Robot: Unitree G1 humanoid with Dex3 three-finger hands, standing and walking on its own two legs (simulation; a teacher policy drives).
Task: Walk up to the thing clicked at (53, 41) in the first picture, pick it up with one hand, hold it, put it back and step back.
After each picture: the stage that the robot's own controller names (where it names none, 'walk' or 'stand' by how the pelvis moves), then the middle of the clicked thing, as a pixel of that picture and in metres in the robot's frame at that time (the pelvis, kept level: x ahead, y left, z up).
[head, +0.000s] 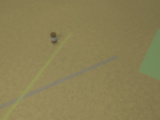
stand; (53, 37) +1.45 +0.35 -0.72
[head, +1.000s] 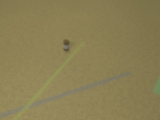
walk; (66, 45) +1.36 +0.14 -0.71
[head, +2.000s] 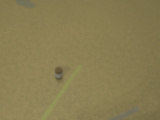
walk; (58, 73) +0.90 +0.17 -0.71
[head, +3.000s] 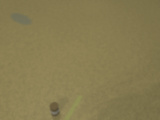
walk; (54, 109) +0.57 +0.20 -0.71
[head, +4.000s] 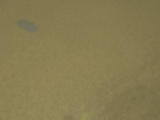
stand; out of the picture +0.42 +0.20 -0.71
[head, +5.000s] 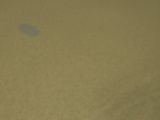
walk; out of the picture +0.40 +0.20 -0.72
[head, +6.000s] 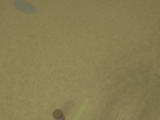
stand; (58, 115) +0.38 +0.23 -0.69
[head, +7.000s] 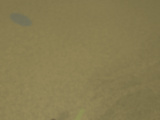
walk; out of the picture +0.40 +0.20 -0.70
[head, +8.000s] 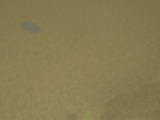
stand; out of the picture +0.43 +0.22 -0.71
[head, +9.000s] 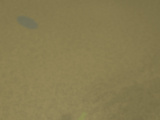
walk; out of the picture +0.42 +0.17 -0.71
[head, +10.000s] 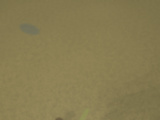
stand; out of the picture +0.47 +0.24 -0.72
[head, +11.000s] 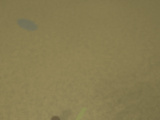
stand; out of the picture +0.46 +0.23 -0.70
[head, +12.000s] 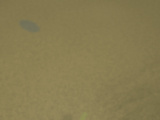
stand; out of the picture +0.43 +0.21 -0.73
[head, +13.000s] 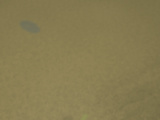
stand; out of the picture +0.42 +0.21 -0.73
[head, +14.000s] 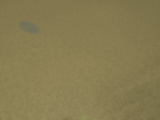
stand; out of the picture +0.42 +0.21 -0.73
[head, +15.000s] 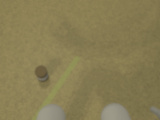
go down; (42, 74) +0.48 +0.21 -0.48
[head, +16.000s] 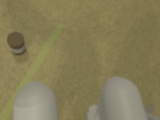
go down; (17, 44) +0.52 +0.24 -0.31
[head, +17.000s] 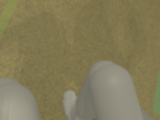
close in; out of the picture +0.50 +0.28 -0.24
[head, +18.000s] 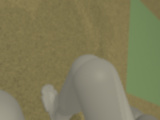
close; out of the picture +0.49 +0.31 -0.24
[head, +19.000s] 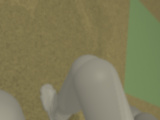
lift; out of the picture +0.48 +0.29 -0.24
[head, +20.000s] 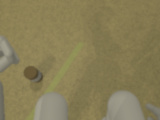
close; (33, 74) +0.44 +0.25 -0.40
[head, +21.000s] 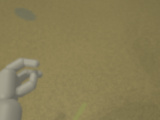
hold; out of the picture +0.39 +0.23 -0.65
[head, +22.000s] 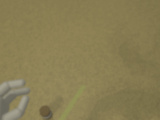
go down; (46, 112) +0.39 +0.24 -0.62
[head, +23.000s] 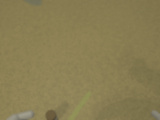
stand; (51, 117) +0.39 +0.22 -0.62
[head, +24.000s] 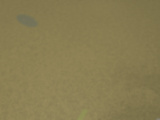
stand; out of the picture +0.37 +0.23 -0.66
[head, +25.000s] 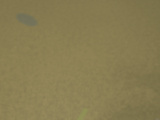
stand; out of the picture +0.37 +0.22 -0.66
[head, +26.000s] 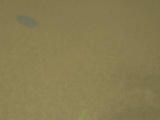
stand; out of the picture +0.37 +0.22 -0.66
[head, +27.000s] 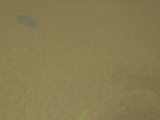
hold; out of the picture +0.37 +0.22 -0.66
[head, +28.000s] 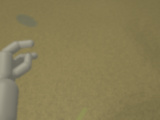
hold; out of the picture +0.37 +0.24 -0.68
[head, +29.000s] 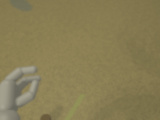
close; out of the picture +0.39 +0.24 -0.65
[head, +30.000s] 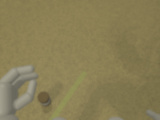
close; (44, 99) +0.41 +0.24 -0.54
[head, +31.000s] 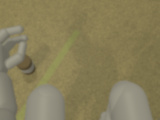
close; (26, 65) +0.46 +0.25 -0.31
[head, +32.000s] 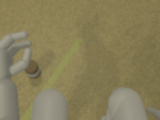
close; (32, 69) +0.46 +0.25 -0.36
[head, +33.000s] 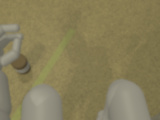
close; (21, 64) +0.46 +0.25 -0.31
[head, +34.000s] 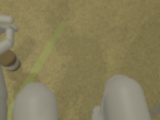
hold; (9, 61) +0.45 +0.26 -0.29
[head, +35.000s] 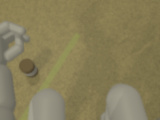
close; (29, 68) +0.46 +0.24 -0.35
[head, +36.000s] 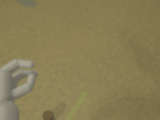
close; (49, 117) +0.40 +0.23 -0.63
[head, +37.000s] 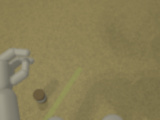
hold; (40, 96) +0.41 +0.24 -0.54
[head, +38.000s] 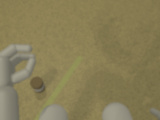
close; (38, 85) +0.45 +0.24 -0.47
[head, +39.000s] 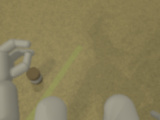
hold; (34, 76) +0.46 +0.24 -0.42
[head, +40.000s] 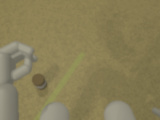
hold; (39, 82) +0.44 +0.24 -0.47
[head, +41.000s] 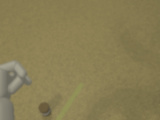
crouch; (45, 109) +0.41 +0.24 -0.63
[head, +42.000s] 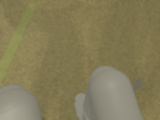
lower; out of the picture +0.46 +0.28 -0.28
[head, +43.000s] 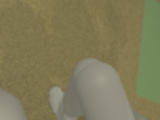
lower; out of the picture +0.43 +0.34 -0.24
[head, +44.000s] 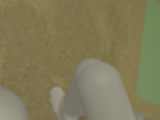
lower; out of the picture +0.43 +0.34 -0.24
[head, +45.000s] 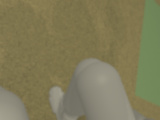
lower; out of the picture +0.43 +0.33 -0.24
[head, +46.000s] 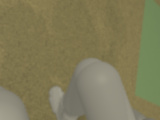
lower; out of the picture +0.43 +0.34 -0.24
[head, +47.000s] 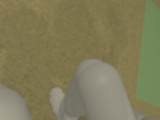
withdraw; out of the picture +0.43 +0.33 -0.25
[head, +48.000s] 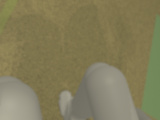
stand; out of the picture +0.40 +0.39 -0.28
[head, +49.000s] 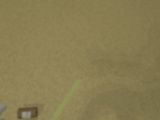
stand; (27, 112) +0.39 +0.33 -0.62
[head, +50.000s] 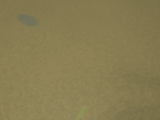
stand; out of the picture +0.35 +0.33 -0.69
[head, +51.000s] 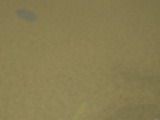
withdraw; out of the picture +0.34 +0.32 -0.68
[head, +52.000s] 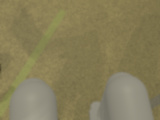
lower; out of the picture +0.40 +0.35 -0.30
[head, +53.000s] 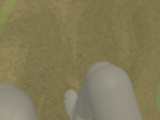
rise; out of the picture +0.36 +0.38 -0.27
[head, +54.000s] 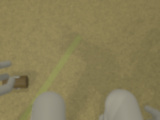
walk; (15, 82) +0.40 +0.33 -0.42
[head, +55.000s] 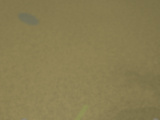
withdraw; out of the picture +0.33 +0.31 -0.68
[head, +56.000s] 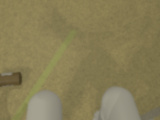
rise; (8, 79) +0.39 +0.33 -0.42
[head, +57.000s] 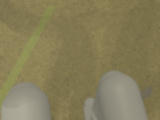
rise; out of the picture +0.39 +0.35 -0.31
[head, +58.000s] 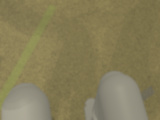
lower; out of the picture +0.38 +0.36 -0.31
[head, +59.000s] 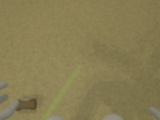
withdraw; (26, 104) +0.37 +0.32 -0.56
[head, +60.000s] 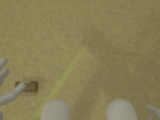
stand; (26, 87) +0.39 +0.33 -0.49
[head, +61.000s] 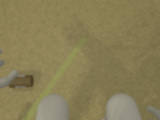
lower; (21, 81) +0.40 +0.33 -0.45
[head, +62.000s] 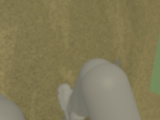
rise; out of the picture +0.37 +0.38 -0.27
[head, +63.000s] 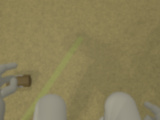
stand; (19, 81) +0.41 +0.33 -0.44
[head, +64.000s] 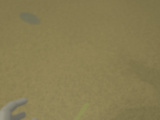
withdraw; out of the picture +0.35 +0.31 -0.69
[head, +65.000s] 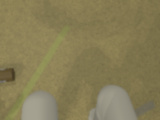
rise; (1, 75) +0.41 +0.34 -0.42
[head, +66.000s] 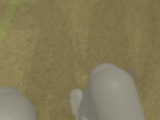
lower; out of the picture +0.38 +0.37 -0.28
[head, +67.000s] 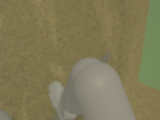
lower; out of the picture +0.37 +0.39 -0.28
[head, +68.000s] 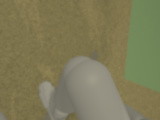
lower; out of the picture +0.36 +0.40 -0.29
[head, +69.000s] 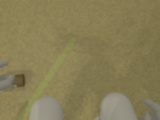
walk; (12, 81) +0.41 +0.33 -0.45
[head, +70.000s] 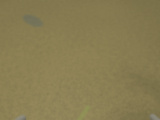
stand; out of the picture +0.37 +0.30 -0.68
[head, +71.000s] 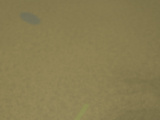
stand; out of the picture +0.36 +0.31 -0.68
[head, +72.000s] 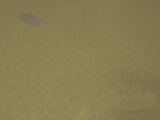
stand; out of the picture +0.35 +0.31 -0.68
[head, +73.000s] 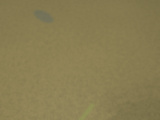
stand; out of the picture +0.37 +0.30 -0.73
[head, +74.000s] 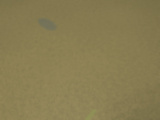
stand; out of the picture +0.39 +0.31 -0.75
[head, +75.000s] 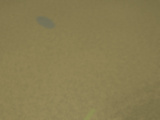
stand; out of the picture +0.37 +0.31 -0.75
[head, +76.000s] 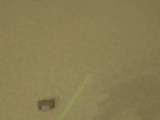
walk; (46, 104) +0.49 +0.31 -0.72
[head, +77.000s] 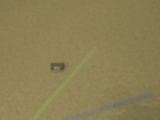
walk; (57, 66) +0.86 +0.29 -0.72
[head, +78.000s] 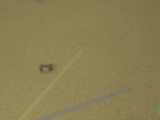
walk; (46, 67) +1.01 +0.34 -0.73
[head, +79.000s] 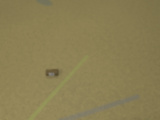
stand; (52, 72) +0.97 +0.33 -0.75
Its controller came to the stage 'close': yes
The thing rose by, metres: 0.07
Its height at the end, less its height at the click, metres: -0.02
